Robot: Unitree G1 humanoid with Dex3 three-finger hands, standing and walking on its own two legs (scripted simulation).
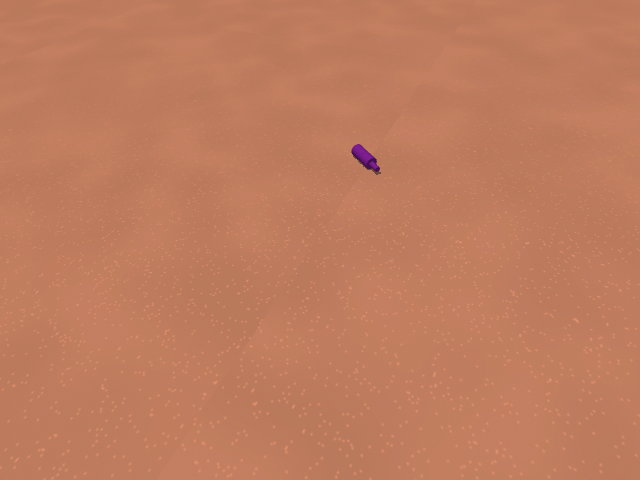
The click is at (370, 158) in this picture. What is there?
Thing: lying bottle
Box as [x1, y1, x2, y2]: [351, 144, 379, 171]
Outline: 356,144 352,148 352,153 367,168 372,168 375,171 377,171 379,167 375,163 376,160 359,144
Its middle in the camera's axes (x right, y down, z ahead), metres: +0.26 -0.44 +2.05
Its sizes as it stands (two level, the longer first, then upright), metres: 0.209 0.067 0.067
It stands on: the floor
